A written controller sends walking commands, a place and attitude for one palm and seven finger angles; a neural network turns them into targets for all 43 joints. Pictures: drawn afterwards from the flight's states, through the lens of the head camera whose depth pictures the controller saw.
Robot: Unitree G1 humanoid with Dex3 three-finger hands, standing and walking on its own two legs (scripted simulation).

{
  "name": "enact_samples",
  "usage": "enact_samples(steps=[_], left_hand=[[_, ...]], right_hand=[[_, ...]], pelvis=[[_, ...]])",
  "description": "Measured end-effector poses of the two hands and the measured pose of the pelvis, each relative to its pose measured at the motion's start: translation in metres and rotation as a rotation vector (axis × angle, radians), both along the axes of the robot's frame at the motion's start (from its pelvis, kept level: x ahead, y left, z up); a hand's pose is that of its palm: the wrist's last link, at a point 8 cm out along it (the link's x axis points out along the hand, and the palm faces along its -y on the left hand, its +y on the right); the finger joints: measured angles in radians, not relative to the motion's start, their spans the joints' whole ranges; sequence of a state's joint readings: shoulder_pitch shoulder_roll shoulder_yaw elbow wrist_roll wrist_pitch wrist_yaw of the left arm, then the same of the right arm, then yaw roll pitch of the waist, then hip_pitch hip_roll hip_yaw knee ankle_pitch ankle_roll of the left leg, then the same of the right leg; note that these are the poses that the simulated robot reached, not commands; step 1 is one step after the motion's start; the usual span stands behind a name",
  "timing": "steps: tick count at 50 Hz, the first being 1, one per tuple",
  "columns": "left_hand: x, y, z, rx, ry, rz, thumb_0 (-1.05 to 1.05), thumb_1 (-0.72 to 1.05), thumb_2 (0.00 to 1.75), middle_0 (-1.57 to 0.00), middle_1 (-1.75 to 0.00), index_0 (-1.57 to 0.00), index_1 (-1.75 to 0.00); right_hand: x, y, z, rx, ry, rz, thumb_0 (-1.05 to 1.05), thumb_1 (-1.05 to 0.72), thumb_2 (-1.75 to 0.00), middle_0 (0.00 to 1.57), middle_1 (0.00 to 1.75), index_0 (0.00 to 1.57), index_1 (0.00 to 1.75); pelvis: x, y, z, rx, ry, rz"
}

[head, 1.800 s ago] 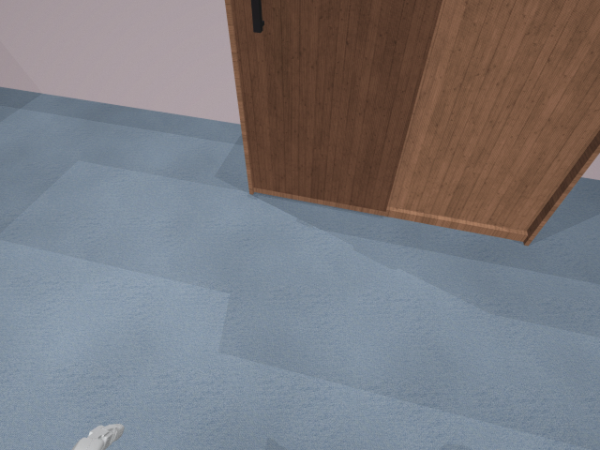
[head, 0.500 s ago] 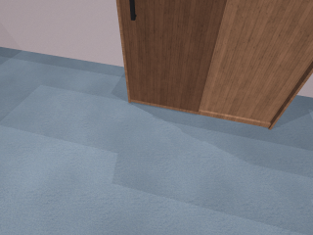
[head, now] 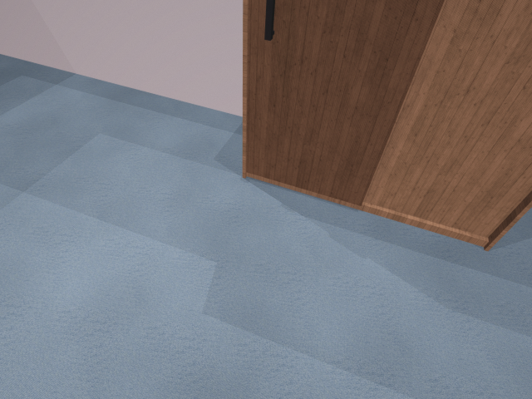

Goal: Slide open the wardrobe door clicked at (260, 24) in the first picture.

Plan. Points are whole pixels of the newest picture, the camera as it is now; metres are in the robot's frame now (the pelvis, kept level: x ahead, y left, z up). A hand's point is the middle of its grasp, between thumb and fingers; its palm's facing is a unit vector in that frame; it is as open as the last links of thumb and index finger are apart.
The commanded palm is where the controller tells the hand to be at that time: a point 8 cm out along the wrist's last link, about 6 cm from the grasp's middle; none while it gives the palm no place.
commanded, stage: walk to a spot facing it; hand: left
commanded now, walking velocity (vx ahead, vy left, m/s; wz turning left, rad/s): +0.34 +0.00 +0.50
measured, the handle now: out of the picture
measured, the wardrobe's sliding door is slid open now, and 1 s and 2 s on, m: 0.00 0.00 0.00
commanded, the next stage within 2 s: turn to face it in 1.02 s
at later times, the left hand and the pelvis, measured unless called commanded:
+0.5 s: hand (137, 353) +0.23 +0.25 -0.17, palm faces +0.16 -0.98 -0.14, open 7.4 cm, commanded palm none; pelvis +0.18 +0.07 +0.00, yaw +9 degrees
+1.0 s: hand (165, 306) +0.32 +0.22 -0.17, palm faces +0.38 -0.90 -0.20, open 7.3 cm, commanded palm none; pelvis +0.41 +0.07 +0.00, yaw +19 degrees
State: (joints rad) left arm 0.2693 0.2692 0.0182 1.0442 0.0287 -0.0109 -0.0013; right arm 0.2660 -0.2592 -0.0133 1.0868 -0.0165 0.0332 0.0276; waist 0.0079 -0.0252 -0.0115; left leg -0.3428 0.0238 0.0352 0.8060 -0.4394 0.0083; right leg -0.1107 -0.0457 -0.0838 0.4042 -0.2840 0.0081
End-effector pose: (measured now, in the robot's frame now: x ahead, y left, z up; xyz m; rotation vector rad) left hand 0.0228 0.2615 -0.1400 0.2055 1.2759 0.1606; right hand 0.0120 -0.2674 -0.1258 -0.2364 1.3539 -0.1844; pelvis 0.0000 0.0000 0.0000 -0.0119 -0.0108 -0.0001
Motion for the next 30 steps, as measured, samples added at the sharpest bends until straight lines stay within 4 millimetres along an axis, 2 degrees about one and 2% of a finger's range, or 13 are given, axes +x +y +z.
enact_samples(steps=[3,6,8,10,15,20,25,30], left_hand=[[-0.017,0.007,-0.012,-0.034,0.059,0.052,0.01,0.9,0.9,-0.2,-0.3,-0.2,-0.3],[-0.028,0.02,-0.029,-0.06,0.122,0.101,0.01,0.9,0.9,-0.2,-0.3,-0.2,-0.3],[-0.026,0.028,-0.033,-0.066,0.165,0.113,0.01,0.91,0.9,-0.2,-0.3,-0.2,-0.3],[-0.014,0.034,-0.029,-0.07,0.171,0.119,0.01,0.91,0.9,-0.2,-0.3,-0.2,-0.3],[0.046,0.043,-0.013,-0.08,0.069,0.14,0.01,0.91,0.9,-0.2,-0.3,-0.2,-0.3],[0.115,0.044,-0.005,-0.085,-0.03,0.155,0.01,0.91,0.9,-0.2,-0.3,-0.2,-0.3],[0.191,0.038,-0.004,-0.091,-0.09,0.14,0.01,0.91,0.9,-0.2,-0.3,-0.2,-0.3],[0.279,0.029,-0.006,-0.077,-0.149,0.107,0.01,0.91,0.9,-0.2,-0.3,-0.2,-0.3]], right_hand=[[0.017,0.021,0.0,0.01,0.009,0.024,0.0,-0.9,-0.89,0.2,0.3,0.2,0.3],[0.037,0.042,-0.009,0.002,-0.011,0.047,0.0,-0.9,-0.89,0.2,0.3,0.2,0.3],[0.044,0.056,-0.012,0.001,-0.022,0.037,0.0,-0.9,-0.89,0.2,0.3,0.2,0.3],[0.048,0.07,-0.011,0.011,-0.009,0.024,0.0,-0.9,-0.89,0.2,0.3,0.2,0.3],[0.059,0.104,-0.003,0.054,0.059,0.028,0.0,-0.9,-0.89,0.2,0.3,0.2,0.3],[0.08,0.126,-0.004,0.093,0.105,0.017,0.0,-0.9,-0.89,0.2,0.3,0.21,0.3],[0.112,0.133,-0.012,0.116,0.139,-0.006,0.0,-0.9,-0.89,0.21,0.3,0.21,0.3],[0.151,0.124,-0.028,0.127,0.198,-0.021,0.0,-0.9,-0.89,0.21,0.3,0.21,0.3]], pelvis=[[0.015,0.014,-0.004,-0.003,0.0,0.043],[0.033,0.034,-0.017,-0.006,-0.003,0.076],[0.043,0.044,-0.02,0.003,-0.002,0.076],[0.055,0.052,-0.015,0.007,0.003,0.08],[0.09,0.064,-0.001,0.006,0.014,0.123],[0.13,0.07,0.003,0.01,0.009,0.151],[0.177,0.069,-0.002,0.023,0.004,0.162],[0.234,0.062,-0.015,0.031,0.006,0.173]])
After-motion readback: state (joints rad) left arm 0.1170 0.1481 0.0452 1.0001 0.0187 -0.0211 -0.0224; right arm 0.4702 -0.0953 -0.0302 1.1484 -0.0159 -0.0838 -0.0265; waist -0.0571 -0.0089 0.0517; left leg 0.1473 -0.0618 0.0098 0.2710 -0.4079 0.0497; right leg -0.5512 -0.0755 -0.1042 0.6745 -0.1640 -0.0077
